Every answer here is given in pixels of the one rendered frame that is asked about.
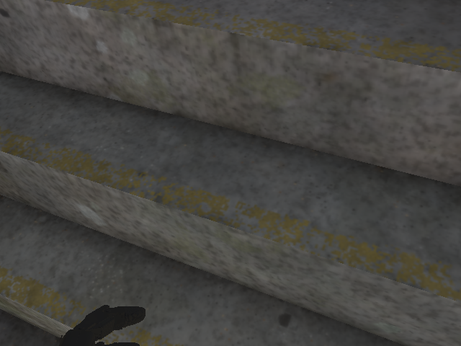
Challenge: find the robot left hand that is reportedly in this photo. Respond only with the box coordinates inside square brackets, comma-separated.
[59, 305, 146, 346]

